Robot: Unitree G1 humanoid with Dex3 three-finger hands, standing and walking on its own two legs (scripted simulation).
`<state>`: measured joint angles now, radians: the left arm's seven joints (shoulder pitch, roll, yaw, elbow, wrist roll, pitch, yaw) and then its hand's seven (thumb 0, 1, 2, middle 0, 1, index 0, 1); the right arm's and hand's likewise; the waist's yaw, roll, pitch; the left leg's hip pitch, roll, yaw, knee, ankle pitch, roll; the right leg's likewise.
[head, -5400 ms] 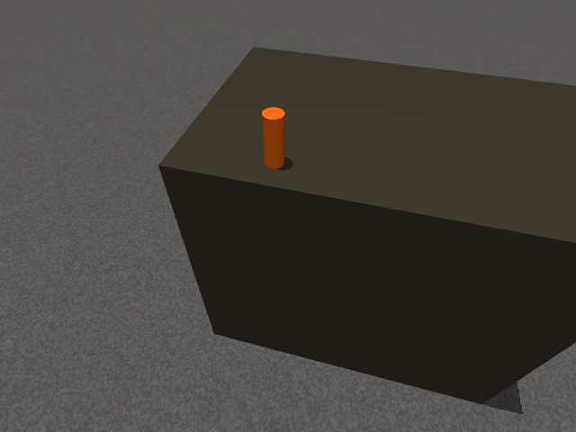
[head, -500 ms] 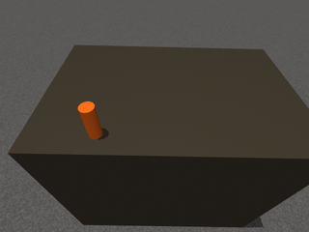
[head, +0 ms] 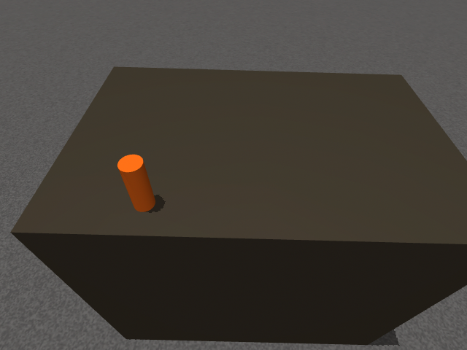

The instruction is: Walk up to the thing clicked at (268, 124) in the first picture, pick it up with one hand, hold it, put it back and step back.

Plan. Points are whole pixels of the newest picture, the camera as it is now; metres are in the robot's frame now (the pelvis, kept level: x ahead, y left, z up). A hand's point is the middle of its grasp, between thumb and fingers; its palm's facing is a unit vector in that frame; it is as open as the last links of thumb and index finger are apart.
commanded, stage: rise first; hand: left
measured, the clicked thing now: (138, 184) +0.39 +0.18 +0.07
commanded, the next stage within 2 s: go down in 1.86 s
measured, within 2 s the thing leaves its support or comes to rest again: neither
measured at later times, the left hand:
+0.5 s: hand (79, 341) +0.17 +0.26 -0.05, palm faces +0.31 -0.87 -0.37, open 16.4 cm
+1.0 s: hand (43, 317) +0.17 +0.25 +0.09, palm faces +0.38 -0.81 -0.45, open 17.6 cm
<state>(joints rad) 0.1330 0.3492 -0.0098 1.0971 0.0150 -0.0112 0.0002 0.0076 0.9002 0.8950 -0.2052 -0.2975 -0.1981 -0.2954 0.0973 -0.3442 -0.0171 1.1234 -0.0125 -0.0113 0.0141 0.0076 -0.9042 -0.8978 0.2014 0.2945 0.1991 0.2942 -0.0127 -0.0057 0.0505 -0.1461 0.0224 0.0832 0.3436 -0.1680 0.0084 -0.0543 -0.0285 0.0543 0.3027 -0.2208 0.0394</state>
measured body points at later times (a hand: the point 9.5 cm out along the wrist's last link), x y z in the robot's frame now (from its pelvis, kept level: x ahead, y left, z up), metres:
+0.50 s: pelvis +0.00 -0.02 +0.00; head +0.01 -0.03 +0.45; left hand +0.15 +0.30 -0.02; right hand +0.18 -0.27 -0.09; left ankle +0.01 +0.11 -0.75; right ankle -0.03 -0.15 -0.75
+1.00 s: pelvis +0.00 -0.03 +0.00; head +0.00 -0.06 +0.45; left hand +0.14 +0.29 +0.11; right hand +0.17 -0.30 -0.11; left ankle +0.01 +0.11 -0.75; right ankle -0.03 -0.15 -0.75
